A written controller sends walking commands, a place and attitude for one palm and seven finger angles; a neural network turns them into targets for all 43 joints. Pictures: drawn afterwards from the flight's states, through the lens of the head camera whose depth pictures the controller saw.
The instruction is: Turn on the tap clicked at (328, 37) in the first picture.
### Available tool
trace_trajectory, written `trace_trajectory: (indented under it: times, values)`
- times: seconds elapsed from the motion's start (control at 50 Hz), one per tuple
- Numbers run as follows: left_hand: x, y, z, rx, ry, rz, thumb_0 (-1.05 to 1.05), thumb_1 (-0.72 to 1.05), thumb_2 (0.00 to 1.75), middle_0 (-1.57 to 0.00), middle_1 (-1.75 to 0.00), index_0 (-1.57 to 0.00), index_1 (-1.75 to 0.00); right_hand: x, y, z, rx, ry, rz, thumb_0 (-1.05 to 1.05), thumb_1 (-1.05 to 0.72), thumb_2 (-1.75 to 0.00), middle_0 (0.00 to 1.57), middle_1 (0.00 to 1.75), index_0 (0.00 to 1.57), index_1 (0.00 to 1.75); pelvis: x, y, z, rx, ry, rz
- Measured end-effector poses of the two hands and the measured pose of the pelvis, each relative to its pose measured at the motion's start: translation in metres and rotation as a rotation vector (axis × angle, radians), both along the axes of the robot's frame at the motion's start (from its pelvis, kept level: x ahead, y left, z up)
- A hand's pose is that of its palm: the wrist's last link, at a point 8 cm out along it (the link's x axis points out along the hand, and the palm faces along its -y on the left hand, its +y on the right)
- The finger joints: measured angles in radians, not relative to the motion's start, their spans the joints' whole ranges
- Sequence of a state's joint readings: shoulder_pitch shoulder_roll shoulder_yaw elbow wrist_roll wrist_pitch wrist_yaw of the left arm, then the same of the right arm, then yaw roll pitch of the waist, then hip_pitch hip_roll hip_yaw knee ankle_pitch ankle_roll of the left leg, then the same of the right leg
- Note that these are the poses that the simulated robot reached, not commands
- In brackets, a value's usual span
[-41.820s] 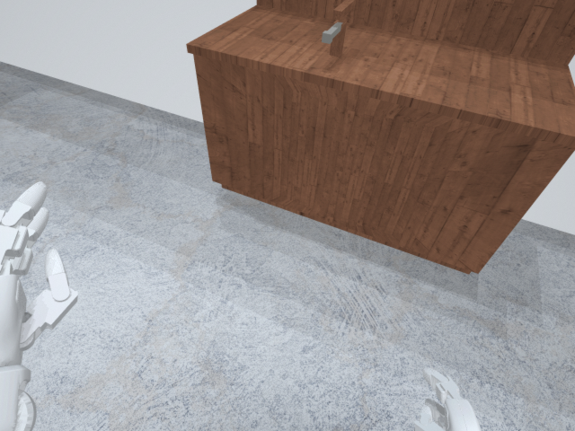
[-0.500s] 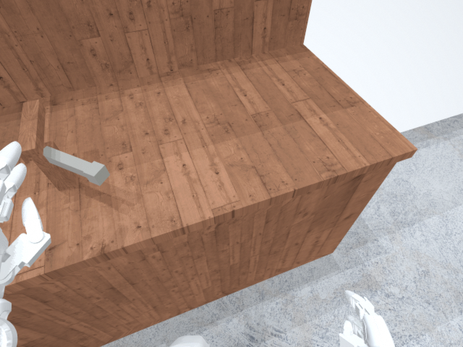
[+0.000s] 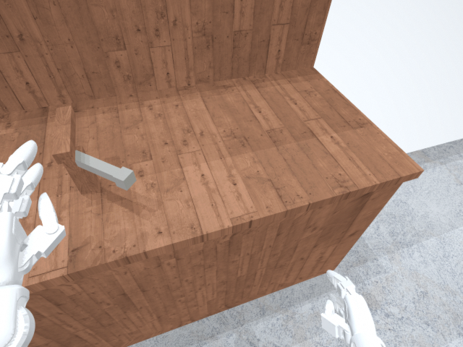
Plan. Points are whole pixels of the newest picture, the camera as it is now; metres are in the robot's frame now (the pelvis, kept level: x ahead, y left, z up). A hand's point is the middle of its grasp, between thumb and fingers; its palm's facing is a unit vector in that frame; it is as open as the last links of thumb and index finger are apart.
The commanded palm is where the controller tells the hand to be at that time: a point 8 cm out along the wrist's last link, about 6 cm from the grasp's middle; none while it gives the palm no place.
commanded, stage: come to a stop and stand still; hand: left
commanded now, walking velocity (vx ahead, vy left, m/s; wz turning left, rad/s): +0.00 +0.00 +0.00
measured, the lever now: (124, 178) +0.37 +0.25 +0.07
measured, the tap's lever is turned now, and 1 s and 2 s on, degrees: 45 45 45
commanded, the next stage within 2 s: look again from close up in 0.90 s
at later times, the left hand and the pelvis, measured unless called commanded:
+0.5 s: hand (45, 219) +0.23 +0.29 +0.15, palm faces +0.38 -0.83 -0.42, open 7.4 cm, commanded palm +0.16 +0.30 +0.17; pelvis +0.00 +0.03 -0.01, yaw -1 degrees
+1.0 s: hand (54, 202) +0.25 +0.28 +0.16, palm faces +0.38 -0.85 -0.37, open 7.4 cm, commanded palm +0.19 +0.31 +0.17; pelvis +0.03 +0.03 -0.01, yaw +0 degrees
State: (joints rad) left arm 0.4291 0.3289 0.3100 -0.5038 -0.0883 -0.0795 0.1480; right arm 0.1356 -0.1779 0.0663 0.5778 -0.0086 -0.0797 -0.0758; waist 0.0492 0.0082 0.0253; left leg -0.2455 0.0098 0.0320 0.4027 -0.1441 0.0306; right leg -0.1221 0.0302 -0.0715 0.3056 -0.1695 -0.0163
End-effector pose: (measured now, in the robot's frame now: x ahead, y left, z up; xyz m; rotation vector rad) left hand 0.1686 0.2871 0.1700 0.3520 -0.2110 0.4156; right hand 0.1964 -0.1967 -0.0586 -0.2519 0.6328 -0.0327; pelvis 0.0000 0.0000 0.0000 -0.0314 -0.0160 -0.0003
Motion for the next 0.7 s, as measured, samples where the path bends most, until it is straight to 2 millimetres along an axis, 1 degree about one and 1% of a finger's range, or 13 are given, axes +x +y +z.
trace_trajectory:
  times: [0.06,0.08,0.12,0.16,0.2,0.28,0.32,0.38,0.42,0.48,0.52,0.6,0.7]
  values:
    - [0.0,0.002,-0.002,-0.008,0.006,-0.001,0.02,0.89,0.9,-0.21,-0.3,-0.21,-0.3,-0.007,-0.002,-0.002,-0.008,0.018,-0.01,0.01,-0.9,-0.9,0.21,0.3,0.21,0.3,-0.002,0.002,0.0,-0.002,-0.001,0.002]
    - [0.003,0.007,0.004,0.067,0.003,-0.006,0.02,0.89,0.9,-0.21,-0.3,-0.21,-0.3,-0.011,-0.003,-0.003,-0.018,0.023,-0.001,0.01,-0.9,-0.9,0.21,0.3,0.21,0.3,-0.004,0.002,0.0,-0.006,0.005,0.008]
    - [0.015,0.03,0.026,0.206,-0.077,0.013,0.02,0.88,0.9,-0.22,-0.3,-0.21,-0.3,-0.018,-0.005,-0.01,-0.028,0.054,0.021,0.01,-0.9,-0.9,0.21,0.3,0.21,0.3,-0.013,0.0,-0.004,-0.01,0.01,0.017]
    - [0.024,0.049,0.041,0.235,-0.146,0.052,0.02,0.88,0.9,-0.22,-0.3,-0.22,-0.3,-0.027,-0.008,-0.016,-0.019,0.082,0.026,0.01,-0.9,-0.9,0.21,0.3,0.21,0.3,-0.019,0.002,-0.006,-0.008,0.007,0.009]
    - [0.026,0.048,0.044,0.22,-0.168,0.043,0.02,0.89,0.9,-0.21,-0.3,-0.21,-0.3,-0.036,-0.012,-0.018,0.012,0.081,-0.005,0.01,-0.9,-0.9,0.21,0.3,0.21,0.3,-0.02,0.007,-0.007,-0.005,0.005,-0.01]
    - [0.02,0.013,0.017,0.177,-0.055,-0.111,0.01,0.9,0.9,-0.2,-0.3,-0.2,-0.3,-0.056,-0.016,-0.019,0.042,0.065,-0.089,0.01,-0.9,-0.9,0.21,0.3,0.21,0.3,-0.014,0.02,-0.007,-0.001,0.004,-0.039]
    - [0.016,0.004,-0.001,0.16,0.022,-0.171,0.01,0.89,0.9,-0.2,-0.3,-0.2,-0.3,-0.065,-0.016,-0.019,0.032,0.077,-0.122,0.01,-0.9,-0.9,0.21,0.3,0.21,0.3,-0.011,0.023,-0.007,0.001,0.004,-0.043]
    - [0.014,0.01,-0.019,0.144,0.085,-0.176,0.01,0.89,0.9,-0.21,-0.3,-0.21,-0.3,-0.074,-0.014,-0.022,0.007,0.11,-0.139,0.01,-0.9,-0.9,0.2,0.3,0.2,0.3,-0.007,0.024,-0.008,0.001,0.003,-0.034]
    - [0.016,0.021,-0.022,0.15,0.082,-0.137,0.01,0.88,0.9,-0.22,-0.3,-0.22,-0.3,-0.076,-0.011,-0.024,-0.007,0.133,-0.126,0.01,-0.9,-0.9,0.2,0.3,0.2,0.3,-0.006,0.025,-0.008,0.001,0.001,-0.026]
    - [0.02,0.035,-0.013,0.152,0.021,-0.073,0.02,0.88,0.9,-0.22,-0.3,-0.22,-0.3,-0.071,-0.005,-0.026,-0.014,0.147,-0.091,0.01,-0.9,-0.9,0.2,0.3,0.2,0.3,-0.003,0.026,-0.008,-0.003,0.0,-0.015]
    - [0.023,0.038,-0.004,0.151,-0.032,-0.05,0.02,0.88,0.9,-0.22,-0.3,-0.22,-0.3,-0.062,0.0,-0.025,-0.01,0.139,-0.069,0.01,-0.9,-0.9,0.2,0.3,0.2,0.3,0.001,0.027,-0.008,-0.006,0.002,-0.013]
    - [0.029,0.034,0.006,0.143,-0.099,-0.059,0.02,0.89,0.9,-0.21,-0.3,-0.21,-0.3,-0.039,0.009,-0.02,0.005,0.096,-0.042,0.01,-0.9,-0.9,0.2,0.3,0.2,0.3,0.01,0.03,-0.007,-0.008,0.01,-0.016]
    - [0.04,0.031,0.0,0.129,-0.071,-0.087,0.01,0.89,0.9,-0.21,-0.3,-0.21,-0.3,-0.008,0.018,-0.011,0.021,0.036,-0.032,0.01,-0.9,-0.9,0.21,0.3,0.21,0.3,0.021,0.033,-0.007,-0.005,0.02,-0.017]
